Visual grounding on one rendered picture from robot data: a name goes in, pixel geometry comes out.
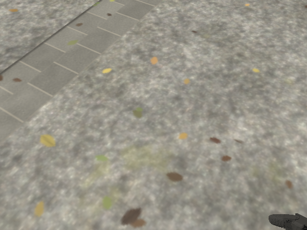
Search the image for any robot right hand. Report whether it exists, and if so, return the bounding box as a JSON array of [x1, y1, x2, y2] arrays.
[[269, 213, 307, 230]]

